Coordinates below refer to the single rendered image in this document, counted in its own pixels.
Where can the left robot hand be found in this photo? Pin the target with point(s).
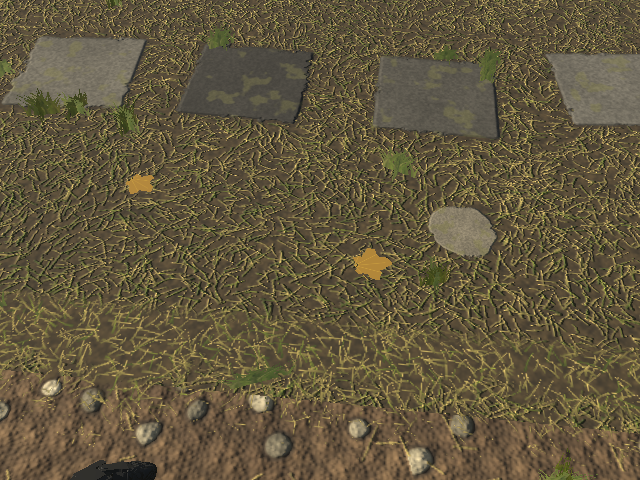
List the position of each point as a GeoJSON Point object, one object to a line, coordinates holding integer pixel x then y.
{"type": "Point", "coordinates": [134, 470]}

